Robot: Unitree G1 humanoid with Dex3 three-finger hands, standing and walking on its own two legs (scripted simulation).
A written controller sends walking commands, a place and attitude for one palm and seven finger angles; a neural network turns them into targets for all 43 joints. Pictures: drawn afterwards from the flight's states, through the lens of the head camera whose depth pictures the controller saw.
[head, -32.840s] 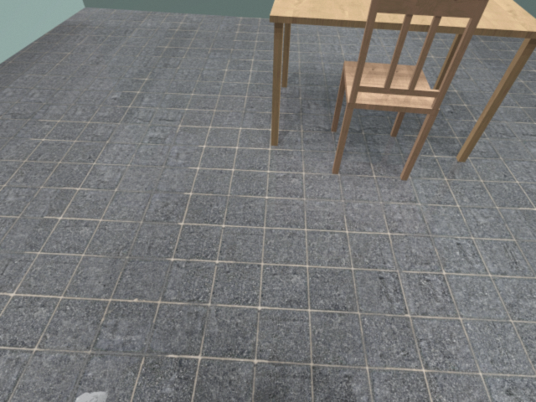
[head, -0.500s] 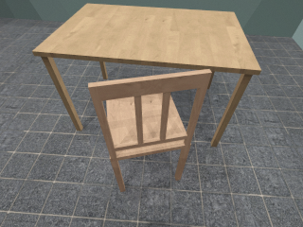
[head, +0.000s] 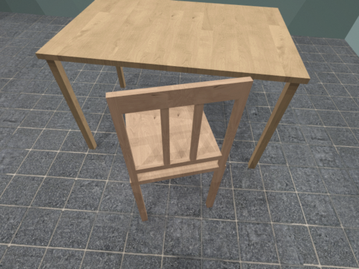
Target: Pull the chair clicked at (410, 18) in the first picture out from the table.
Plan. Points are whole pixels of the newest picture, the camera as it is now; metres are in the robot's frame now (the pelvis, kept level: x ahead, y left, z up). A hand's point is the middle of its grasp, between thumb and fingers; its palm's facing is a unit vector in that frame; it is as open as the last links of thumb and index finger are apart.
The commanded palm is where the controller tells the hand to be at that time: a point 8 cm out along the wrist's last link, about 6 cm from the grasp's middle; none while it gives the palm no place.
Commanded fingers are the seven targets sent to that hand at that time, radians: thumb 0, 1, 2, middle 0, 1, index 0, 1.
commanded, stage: look again from close up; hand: left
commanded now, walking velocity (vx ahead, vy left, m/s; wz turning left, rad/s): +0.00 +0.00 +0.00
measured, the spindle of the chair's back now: (165, 138) +0.52 +0.08 -0.09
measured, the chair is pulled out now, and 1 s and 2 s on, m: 0.18 0.18 0.18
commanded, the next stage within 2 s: none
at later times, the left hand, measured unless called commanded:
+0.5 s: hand out of the picture -0.01 +0.17 -0.18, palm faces +0.03 -0.99 -0.16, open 7.4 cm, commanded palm none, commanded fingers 0.00 0.90 0.90 -0.20 -0.30 -0.20 -0.30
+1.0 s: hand out of the picture -0.01 +0.17 -0.18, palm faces +0.02 -0.99 -0.15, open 7.4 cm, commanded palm none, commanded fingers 0.00 0.90 0.90 -0.20 -0.30 -0.20 -0.30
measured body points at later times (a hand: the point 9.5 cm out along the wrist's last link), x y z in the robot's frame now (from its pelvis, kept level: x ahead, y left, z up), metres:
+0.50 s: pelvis +0.00 +0.01 +0.00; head +0.01 +0.02 +0.45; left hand -0.01 +0.22 -0.16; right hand -0.01 -0.20 -0.16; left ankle -0.02 +0.08 -0.74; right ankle +0.04 -0.13 -0.74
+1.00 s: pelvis +0.02 +0.02 +0.00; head +0.02 +0.03 +0.45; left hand +0.00 +0.22 -0.17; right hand -0.01 -0.19 -0.16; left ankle -0.02 +0.08 -0.74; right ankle +0.04 -0.13 -0.74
